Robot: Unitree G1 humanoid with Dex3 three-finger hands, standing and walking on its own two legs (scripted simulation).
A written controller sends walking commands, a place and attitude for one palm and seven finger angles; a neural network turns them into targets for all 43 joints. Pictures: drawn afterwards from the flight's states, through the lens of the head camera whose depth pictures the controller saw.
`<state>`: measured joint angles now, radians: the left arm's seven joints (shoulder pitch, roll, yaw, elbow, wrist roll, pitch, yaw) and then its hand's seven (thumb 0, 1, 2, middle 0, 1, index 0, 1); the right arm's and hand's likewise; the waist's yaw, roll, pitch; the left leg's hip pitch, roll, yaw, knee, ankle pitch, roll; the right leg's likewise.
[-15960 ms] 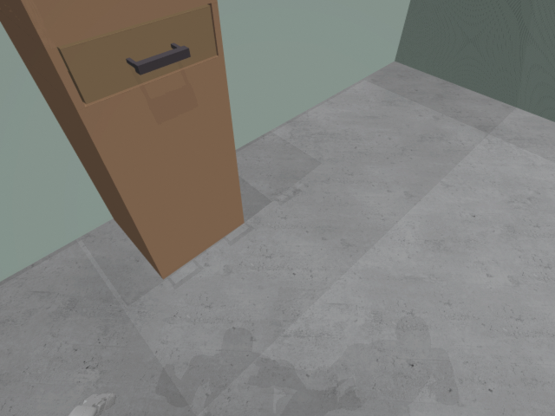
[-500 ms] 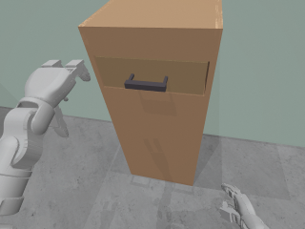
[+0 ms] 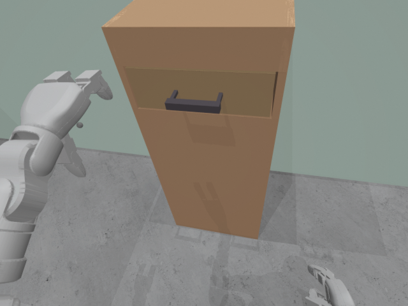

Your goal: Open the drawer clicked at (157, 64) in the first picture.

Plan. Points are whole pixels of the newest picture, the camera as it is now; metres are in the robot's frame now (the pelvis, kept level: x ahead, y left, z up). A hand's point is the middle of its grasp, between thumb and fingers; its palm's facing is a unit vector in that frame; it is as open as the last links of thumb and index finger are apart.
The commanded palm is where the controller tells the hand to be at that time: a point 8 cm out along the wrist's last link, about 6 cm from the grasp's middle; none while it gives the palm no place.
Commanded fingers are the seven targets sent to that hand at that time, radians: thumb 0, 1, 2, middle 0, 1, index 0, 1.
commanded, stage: move the hooked fingers above the handle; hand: left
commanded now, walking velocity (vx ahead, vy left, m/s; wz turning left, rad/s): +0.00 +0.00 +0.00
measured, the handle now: (194, 100) +0.57 +0.12 +0.10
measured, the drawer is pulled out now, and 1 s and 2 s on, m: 0.00 0.00 0.00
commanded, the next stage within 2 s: none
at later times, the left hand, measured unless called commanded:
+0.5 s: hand (121, 122) +0.37 +0.21 +0.19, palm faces +0.07 -0.01 -1.00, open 13.8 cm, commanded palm +0.34 +0.20 +0.25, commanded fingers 0.00 -0.50 0.30 -0.30 -1.20 -0.30 -1.20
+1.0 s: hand (160, 122) +0.42 +0.16 +0.15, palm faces -0.05 -0.01 -1.00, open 13.8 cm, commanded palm +0.41 +0.17 +0.23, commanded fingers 0.00 -0.50 0.30 -0.30 -1.20 -0.30 -1.20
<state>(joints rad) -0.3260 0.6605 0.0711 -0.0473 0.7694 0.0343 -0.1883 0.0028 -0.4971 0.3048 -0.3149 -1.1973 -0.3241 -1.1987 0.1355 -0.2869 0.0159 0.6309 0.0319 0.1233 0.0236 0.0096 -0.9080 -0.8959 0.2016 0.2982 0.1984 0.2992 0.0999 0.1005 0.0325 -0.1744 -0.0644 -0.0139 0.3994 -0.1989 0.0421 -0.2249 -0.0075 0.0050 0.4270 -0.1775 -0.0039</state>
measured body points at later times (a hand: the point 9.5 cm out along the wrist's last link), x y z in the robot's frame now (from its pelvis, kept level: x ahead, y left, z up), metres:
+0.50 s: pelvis +0.02 -0.02 +0.00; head +0.03 -0.06 +0.45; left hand +0.36 +0.21 +0.24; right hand +0.21 -0.24 -0.12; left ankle +0.01 +0.09 -0.74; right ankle +0.03 -0.12 -0.74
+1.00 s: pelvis +0.03 -0.01 +0.00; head +0.06 -0.05 +0.45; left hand +0.42 +0.15 +0.20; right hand +0.21 -0.24 -0.13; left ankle +0.01 +0.09 -0.74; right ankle +0.03 -0.12 -0.74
